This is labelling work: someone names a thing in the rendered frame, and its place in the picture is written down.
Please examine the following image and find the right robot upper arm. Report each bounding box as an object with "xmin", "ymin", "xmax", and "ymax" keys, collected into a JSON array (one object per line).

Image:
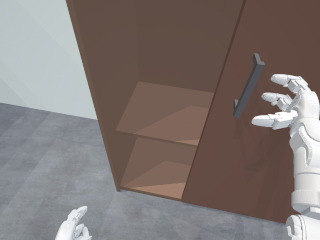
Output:
[{"xmin": 282, "ymin": 214, "xmax": 320, "ymax": 240}]

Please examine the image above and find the handle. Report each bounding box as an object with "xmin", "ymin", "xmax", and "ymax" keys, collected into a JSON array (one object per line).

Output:
[{"xmin": 233, "ymin": 53, "xmax": 265, "ymax": 118}]

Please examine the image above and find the robot left hand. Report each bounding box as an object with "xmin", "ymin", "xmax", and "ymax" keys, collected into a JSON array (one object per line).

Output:
[{"xmin": 55, "ymin": 206, "xmax": 92, "ymax": 240}]

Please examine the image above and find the robot right hand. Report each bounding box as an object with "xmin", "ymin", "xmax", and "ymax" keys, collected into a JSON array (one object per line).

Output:
[{"xmin": 251, "ymin": 74, "xmax": 320, "ymax": 130}]

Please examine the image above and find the wardrobe door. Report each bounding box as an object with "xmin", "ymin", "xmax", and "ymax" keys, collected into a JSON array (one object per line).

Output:
[{"xmin": 181, "ymin": 0, "xmax": 320, "ymax": 224}]

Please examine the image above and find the robot right forearm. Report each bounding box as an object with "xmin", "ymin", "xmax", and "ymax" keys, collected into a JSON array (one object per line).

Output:
[{"xmin": 289, "ymin": 118, "xmax": 320, "ymax": 220}]

